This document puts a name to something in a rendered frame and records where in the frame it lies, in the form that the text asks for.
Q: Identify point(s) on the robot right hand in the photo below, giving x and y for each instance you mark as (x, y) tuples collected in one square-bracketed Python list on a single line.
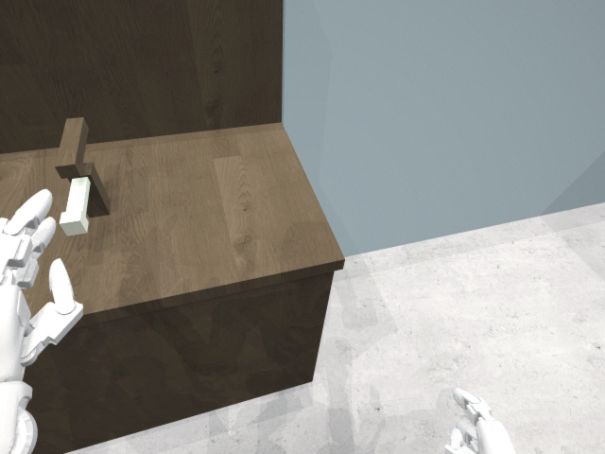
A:
[(490, 436)]

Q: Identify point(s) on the robot left forearm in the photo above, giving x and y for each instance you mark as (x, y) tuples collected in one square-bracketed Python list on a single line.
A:
[(18, 428)]

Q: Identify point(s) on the counter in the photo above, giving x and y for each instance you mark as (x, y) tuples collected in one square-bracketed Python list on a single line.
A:
[(206, 270)]

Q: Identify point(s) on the robot left hand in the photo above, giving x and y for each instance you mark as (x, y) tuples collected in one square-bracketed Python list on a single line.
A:
[(22, 241)]

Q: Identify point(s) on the tap lever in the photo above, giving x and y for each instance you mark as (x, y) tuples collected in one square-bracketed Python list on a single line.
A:
[(74, 221)]

